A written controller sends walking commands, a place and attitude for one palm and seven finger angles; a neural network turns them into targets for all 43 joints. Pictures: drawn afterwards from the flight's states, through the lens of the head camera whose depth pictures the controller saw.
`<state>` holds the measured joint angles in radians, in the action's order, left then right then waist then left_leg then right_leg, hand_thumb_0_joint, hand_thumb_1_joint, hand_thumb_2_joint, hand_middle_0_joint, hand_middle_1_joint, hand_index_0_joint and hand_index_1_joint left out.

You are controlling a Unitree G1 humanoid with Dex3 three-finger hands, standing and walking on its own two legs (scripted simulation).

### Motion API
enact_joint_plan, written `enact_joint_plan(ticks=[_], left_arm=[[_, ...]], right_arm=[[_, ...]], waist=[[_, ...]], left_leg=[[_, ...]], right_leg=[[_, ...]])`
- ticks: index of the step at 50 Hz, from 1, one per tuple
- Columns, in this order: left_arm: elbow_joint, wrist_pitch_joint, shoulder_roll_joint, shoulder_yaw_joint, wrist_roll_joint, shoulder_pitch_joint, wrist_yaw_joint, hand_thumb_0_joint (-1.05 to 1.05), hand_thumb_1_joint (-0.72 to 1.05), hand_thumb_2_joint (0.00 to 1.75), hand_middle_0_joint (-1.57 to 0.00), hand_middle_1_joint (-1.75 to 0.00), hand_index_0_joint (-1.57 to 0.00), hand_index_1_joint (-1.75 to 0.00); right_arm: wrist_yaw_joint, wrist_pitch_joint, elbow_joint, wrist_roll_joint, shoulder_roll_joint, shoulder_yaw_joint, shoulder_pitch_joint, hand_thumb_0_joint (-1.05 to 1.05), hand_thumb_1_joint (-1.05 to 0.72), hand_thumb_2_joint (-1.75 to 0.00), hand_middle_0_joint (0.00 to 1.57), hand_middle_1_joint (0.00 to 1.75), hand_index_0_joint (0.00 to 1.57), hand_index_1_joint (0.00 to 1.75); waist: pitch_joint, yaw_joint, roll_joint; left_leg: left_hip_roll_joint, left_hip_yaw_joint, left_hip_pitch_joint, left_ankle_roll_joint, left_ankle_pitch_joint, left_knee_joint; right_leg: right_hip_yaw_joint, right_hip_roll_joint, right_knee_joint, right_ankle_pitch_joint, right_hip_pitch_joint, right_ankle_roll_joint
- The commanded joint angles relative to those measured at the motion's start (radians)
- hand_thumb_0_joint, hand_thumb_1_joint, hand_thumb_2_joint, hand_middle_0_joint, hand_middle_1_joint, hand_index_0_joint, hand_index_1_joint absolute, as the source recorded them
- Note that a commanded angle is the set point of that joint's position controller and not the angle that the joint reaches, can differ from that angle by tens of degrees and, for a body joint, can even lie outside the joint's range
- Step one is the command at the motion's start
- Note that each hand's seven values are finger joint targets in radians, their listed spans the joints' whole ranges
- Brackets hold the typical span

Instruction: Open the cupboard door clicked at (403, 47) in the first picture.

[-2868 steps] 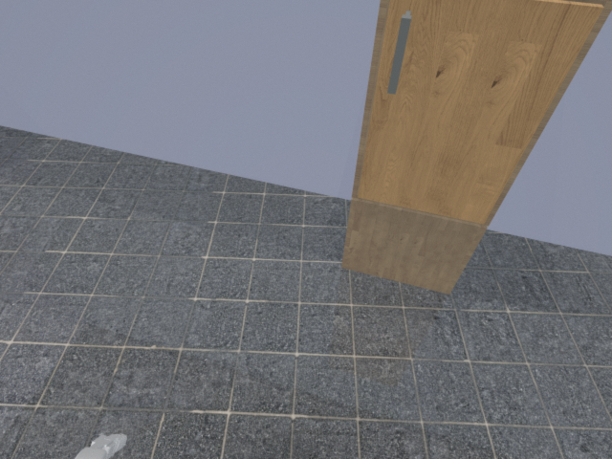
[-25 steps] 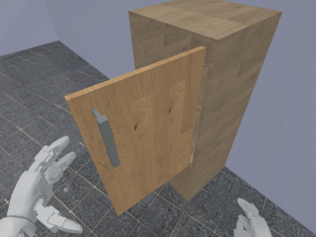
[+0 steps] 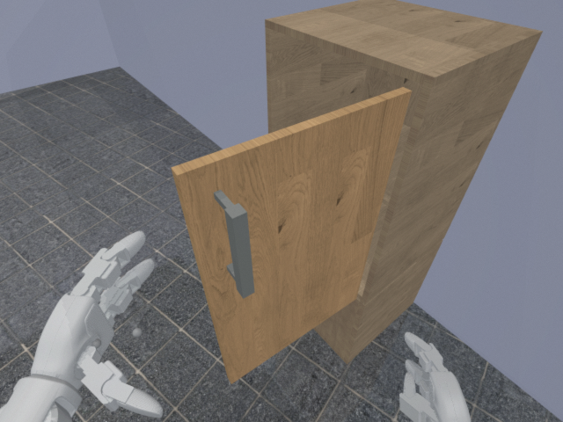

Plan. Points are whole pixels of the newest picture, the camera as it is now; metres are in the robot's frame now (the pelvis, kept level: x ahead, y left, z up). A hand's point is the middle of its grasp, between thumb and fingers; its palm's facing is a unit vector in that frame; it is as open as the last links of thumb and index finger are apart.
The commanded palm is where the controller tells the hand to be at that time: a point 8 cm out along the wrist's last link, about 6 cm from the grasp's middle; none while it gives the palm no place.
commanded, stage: draw the hand back to the body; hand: left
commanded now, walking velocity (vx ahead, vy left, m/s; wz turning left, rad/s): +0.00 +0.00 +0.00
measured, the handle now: (234, 246) +0.30 +0.11 +0.13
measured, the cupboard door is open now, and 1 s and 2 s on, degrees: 86 86 86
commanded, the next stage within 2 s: step back with the hand held close in 1.26 s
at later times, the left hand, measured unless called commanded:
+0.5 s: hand (112, 309) +0.19 +0.22 +0.15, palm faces +0.31 -0.88 -0.36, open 13.7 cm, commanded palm +0.14 +0.27 +0.17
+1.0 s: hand (109, 282) +0.21 +0.22 +0.17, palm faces +0.42 -0.82 -0.39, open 8.0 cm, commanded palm +0.16 +0.26 +0.18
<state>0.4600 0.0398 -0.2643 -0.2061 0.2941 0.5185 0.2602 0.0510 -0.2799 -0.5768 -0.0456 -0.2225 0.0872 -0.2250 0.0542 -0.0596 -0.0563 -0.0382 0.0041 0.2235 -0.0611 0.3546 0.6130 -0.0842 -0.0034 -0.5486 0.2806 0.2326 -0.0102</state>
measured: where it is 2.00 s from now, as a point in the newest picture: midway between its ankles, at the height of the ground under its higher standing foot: outside the picture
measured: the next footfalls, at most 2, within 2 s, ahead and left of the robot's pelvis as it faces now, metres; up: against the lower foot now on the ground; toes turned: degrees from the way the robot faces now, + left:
right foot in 1.92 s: -0.06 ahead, -0.12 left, +0.00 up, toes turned -1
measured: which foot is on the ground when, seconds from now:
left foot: down 0.00-1.00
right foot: down 0.00-1.00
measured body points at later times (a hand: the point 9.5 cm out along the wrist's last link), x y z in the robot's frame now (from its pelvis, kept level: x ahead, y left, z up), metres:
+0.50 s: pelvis +0.01 +0.00 +0.01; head -0.01 -0.01 +0.46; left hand +0.17 +0.26 +0.17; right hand +0.18 -0.21 -0.07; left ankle -0.01 +0.07 -0.73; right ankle +0.01 -0.12 -0.73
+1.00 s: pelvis +0.01 -0.03 +0.01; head +0.00 -0.05 +0.46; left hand +0.18 +0.26 +0.19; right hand +0.20 -0.26 -0.07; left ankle -0.01 +0.07 -0.73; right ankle +0.01 -0.12 -0.73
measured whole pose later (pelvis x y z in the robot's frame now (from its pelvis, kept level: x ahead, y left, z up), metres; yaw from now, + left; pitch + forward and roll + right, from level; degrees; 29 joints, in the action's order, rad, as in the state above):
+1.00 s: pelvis +0.01 -0.03 +0.01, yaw -2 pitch -4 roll -1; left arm 0.38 -0.09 -0.33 -0.31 0.07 0.46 -0.11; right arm 0.07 -0.09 -0.64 0.00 -0.24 0.02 -0.18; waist -0.02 -0.07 -0.08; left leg -0.01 0.02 0.05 -0.02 0.28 0.41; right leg -0.07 -0.04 -0.38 0.22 0.08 -0.05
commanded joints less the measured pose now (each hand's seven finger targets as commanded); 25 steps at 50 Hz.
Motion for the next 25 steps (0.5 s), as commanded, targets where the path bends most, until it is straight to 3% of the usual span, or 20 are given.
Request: enact_joint_plan(ticks=[1, 6, 7, 9, 10, 11, 12, 13, 15, 22, 25], left_arm=[[0.264, -0.039, -0.104, -0.050, 0.005, -0.101, -0.008, 0.00, -0.50, 0.30, -0.15, -0.30, -0.15, -0.30], [0.274, -0.027, -0.124, -0.074, -0.010, -0.143, -0.033, 0.00, -0.43, 0.33, -0.15, -0.30, -0.15, -0.30], [0.267, -0.025, -0.152, -0.099, -0.015, -0.152, -0.041, 0.00, -0.40, 0.34, -0.15, -0.30, -0.15, -0.30], [0.265, -0.011, -0.133, -0.089, -0.011, -0.159, -0.038, 0.00, -0.32, 0.37, -0.16, -0.30, -0.16, -0.30], [0.372, -0.091, -0.236, -0.105, -0.167, -0.185, -0.194, 0.00, -0.29, 0.39, -0.16, -0.30, -0.16, -0.30], [0.292, -0.100, -0.153, -0.070, -0.179, -0.076, -0.259, 0.00, -0.26, 0.40, -0.16, -0.30, -0.16, -0.30], [0.281, -0.102, -0.148, -0.065, -0.191, -0.039, -0.289, 0.00, -0.22, 0.42, -0.16, -0.30, -0.16, -0.30], [0.272, -0.110, -0.105, -0.029, -0.203, -0.011, -0.305, 0.00, -0.18, 0.43, -0.16, -0.30, -0.16, -0.30], [0.297, -0.135, -0.115, -0.028, -0.220, -0.021, -0.334, 0.00, -0.12, 0.47, -0.16, -0.30, -0.16, -0.30], [0.283, -0.175, -0.195, -0.107, -0.253, -0.040, -0.394, 0.00, 0.13, 0.57, -0.17, -0.30, -0.17, -0.30], [0.276, -0.180, -0.192, -0.118, -0.254, -0.038, -0.399, 0.00, 0.23, 0.62, -0.18, -0.30, -0.18, -0.30]], right_arm=[[0.008, -0.058, 0.174, -0.004, -0.126, -0.061, 0.140, 0.00, -0.90, -0.90, 0.20, 0.30, 0.20, 0.30], [0.013, -0.044, 0.167, -0.001, -0.123, -0.058, 0.140, 0.00, -0.90, -0.90, 0.20, 0.30, 0.20, 0.30], [0.015, -0.040, 0.159, -0.001, -0.127, -0.061, 0.141, 0.00, -0.90, -0.90, 0.20, 0.30, 0.20, 0.30], [0.016, -0.034, 0.164, -0.003, -0.123, -0.057, 0.145, 0.00, -0.90, -0.90, 0.20, 0.30, 0.20, 0.30], [0.025, -0.028, 0.186, 0.028, -0.113, -0.061, 0.150, 0.00, -0.90, -0.90, 0.20, 0.30, 0.20, 0.30], [0.028, -0.022, 0.170, 0.041, -0.103, -0.059, 0.129, 0.00, -0.90, -0.90, 0.20, 0.30, 0.20, 0.30], [0.022, -0.015, 0.167, 0.041, -0.111, -0.066, 0.129, 0.00, -0.90, -0.90, 0.20, 0.30, 0.20, 0.30], [0.016, 0.000, 0.165, 0.041, -0.106, -0.065, 0.127, 0.00, -0.90, -0.90, 0.20, 0.30, 0.20, 0.30], [0.007, 0.019, 0.163, 0.044, -0.110, -0.069, 0.129, 0.00, -0.90, -0.90, 0.20, 0.30, 0.20, 0.30], [0.016, 0.059, 0.143, 0.050, -0.115, -0.085, 0.134, 0.00, -0.90, -0.90, 0.20, 0.30, 0.20, 0.30], [0.018, 0.072, 0.133, 0.047, -0.111, -0.088, 0.133, 0.00, -0.90, -0.90, 0.20, 0.30, 0.20, 0.30]], waist=[[0.021, 0.003, -0.003], [0.018, 0.000, -0.030], [0.020, -0.003, -0.022], [0.019, -0.002, -0.037], [-0.014, -0.024, -0.058], [-0.042, -0.014, -0.043], [-0.045, -0.016, 0.015], [-0.052, -0.008, -0.006], [-0.041, -0.006, -0.050], [0.002, -0.008, -0.014], [0.012, -0.006, -0.030]], left_leg=[[0.051, -0.094, 0.011, 0.077, -0.231, -0.151], [0.054, -0.115, 0.007, 0.095, -0.202, -0.174], [0.058, -0.117, 0.006, 0.097, -0.193, -0.176], [0.057, -0.120, 0.002, 0.102, -0.206, -0.183], [0.068, -0.128, 0.060, 0.085, -0.167, -0.220], [0.070, -0.128, 0.068, 0.091, -0.164, -0.237], [0.078, -0.135, 0.082, 0.092, -0.142, -0.250], [0.084, -0.129, 0.065, 0.093, -0.168, -0.253], [0.088, -0.117, 0.040, 0.094, -0.211, -0.255], [0.079, -0.085, -0.014, 0.081, -0.272, -0.256], [0.077, -0.071, -0.058, 0.080, -0.358, -0.244]], right_leg=[[-0.011, -0.027, 0.056, -0.129, 0.006, -0.018], [-0.013, -0.025, 0.053, -0.095, 0.008, -0.022], [-0.009, -0.025, 0.055, -0.090, 0.003, -0.024], [-0.013, -0.023, 0.055, -0.097, -0.003, -0.024], [0.037, -0.019, 0.063, -0.097, -0.077, -0.029], [0.038, -0.010, 0.069, -0.098, -0.082, -0.036], [0.040, -0.012, 0.073, -0.090, -0.093, -0.036], [0.043, -0.007, 0.076, -0.091, -0.092, -0.035], [0.050, -0.002, 0.086, -0.111, -0.111, -0.034], [0.064, 0.001, 0.131, -0.151, -0.175, -0.036], [0.068, 0.004, 0.144, -0.194, -0.174, -0.033]])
